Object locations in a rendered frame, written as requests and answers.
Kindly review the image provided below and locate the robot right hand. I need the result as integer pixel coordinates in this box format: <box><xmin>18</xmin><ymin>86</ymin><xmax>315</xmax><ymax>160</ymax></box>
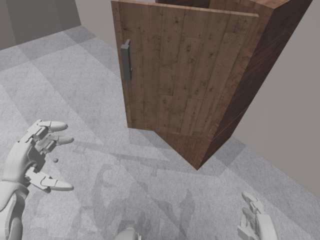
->
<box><xmin>237</xmin><ymin>191</ymin><xmax>279</xmax><ymax>240</ymax></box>

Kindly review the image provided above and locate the robot left hand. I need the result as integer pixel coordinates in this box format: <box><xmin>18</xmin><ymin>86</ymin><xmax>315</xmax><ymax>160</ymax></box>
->
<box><xmin>1</xmin><ymin>119</ymin><xmax>74</xmax><ymax>194</ymax></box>

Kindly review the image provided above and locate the left robot forearm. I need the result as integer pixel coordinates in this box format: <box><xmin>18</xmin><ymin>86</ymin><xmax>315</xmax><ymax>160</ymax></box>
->
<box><xmin>0</xmin><ymin>180</ymin><xmax>29</xmax><ymax>240</ymax></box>

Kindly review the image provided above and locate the handle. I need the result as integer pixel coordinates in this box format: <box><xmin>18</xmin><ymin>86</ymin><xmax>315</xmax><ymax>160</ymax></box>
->
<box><xmin>120</xmin><ymin>39</ymin><xmax>133</xmax><ymax>82</ymax></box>

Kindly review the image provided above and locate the cupboard door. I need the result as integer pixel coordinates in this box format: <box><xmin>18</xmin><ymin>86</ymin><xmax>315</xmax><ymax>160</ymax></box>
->
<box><xmin>111</xmin><ymin>0</ymin><xmax>259</xmax><ymax>138</ymax></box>

